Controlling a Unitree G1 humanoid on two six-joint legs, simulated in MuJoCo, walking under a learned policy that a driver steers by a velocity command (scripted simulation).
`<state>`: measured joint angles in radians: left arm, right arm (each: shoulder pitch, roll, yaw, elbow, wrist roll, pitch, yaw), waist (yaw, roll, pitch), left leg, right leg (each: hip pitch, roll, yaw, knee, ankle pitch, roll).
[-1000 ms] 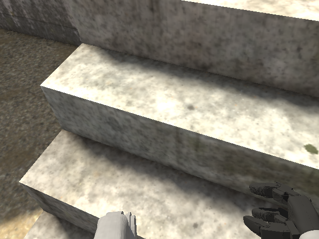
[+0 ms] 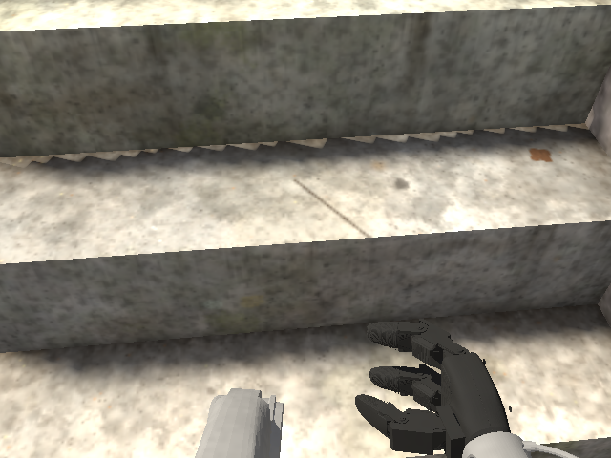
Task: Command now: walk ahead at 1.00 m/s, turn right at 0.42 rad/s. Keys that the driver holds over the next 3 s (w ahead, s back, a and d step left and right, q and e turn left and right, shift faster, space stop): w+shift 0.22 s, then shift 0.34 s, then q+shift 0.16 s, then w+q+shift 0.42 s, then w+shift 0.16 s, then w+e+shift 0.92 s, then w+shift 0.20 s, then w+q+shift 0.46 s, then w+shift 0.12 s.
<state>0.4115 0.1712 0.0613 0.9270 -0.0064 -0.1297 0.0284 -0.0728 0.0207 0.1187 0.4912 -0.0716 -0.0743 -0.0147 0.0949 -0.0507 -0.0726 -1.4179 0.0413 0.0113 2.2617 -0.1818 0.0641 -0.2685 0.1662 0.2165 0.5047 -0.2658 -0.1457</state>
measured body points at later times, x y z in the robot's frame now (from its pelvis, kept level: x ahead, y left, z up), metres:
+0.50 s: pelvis +0.24 +0.04 +0.21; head +0.22 +0.05 +0.66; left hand +0.53 +0.17 +0.20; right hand +0.15 -0.16 +0.05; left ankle +0.16 +0.15 -0.52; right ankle +0.35 -0.12 -0.18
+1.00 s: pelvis +0.41 -0.01 +0.42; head +0.39 +0.01 +0.87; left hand +0.40 +0.23 +0.26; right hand +0.57 -0.22 +0.31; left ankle +0.40 +0.11 -0.04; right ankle +0.45 -0.12 -0.31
